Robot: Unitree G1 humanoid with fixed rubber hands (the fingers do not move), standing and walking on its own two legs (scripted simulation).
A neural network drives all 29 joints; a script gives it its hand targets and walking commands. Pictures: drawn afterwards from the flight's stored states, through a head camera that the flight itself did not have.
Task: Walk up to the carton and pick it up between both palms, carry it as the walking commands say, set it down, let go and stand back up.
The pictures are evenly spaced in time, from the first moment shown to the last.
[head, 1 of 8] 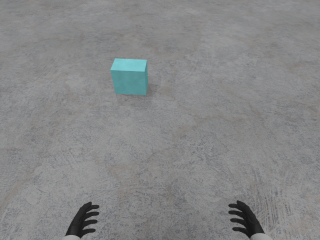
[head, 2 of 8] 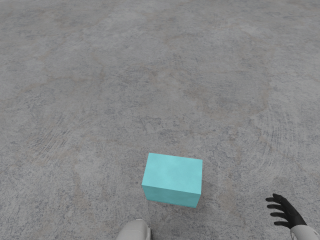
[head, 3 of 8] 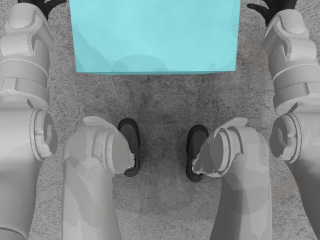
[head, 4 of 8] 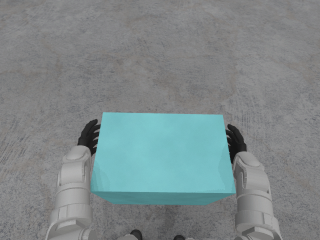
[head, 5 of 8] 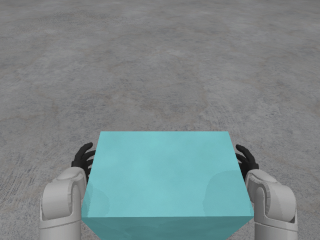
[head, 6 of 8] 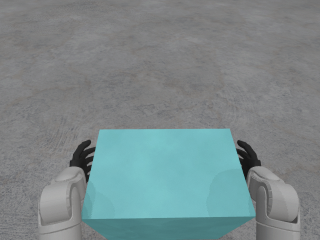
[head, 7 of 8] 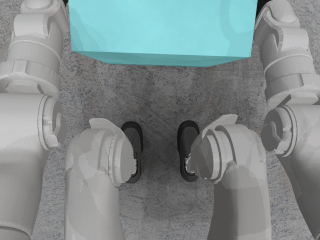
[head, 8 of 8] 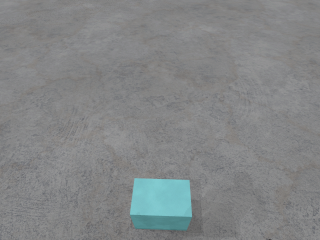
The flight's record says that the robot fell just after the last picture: no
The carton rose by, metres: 0.66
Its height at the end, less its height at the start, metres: +0.00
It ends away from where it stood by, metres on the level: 1.78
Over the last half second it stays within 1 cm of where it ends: yes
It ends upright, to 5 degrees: yes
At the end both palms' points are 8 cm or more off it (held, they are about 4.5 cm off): yes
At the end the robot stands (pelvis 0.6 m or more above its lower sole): yes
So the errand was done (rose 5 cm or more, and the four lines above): yes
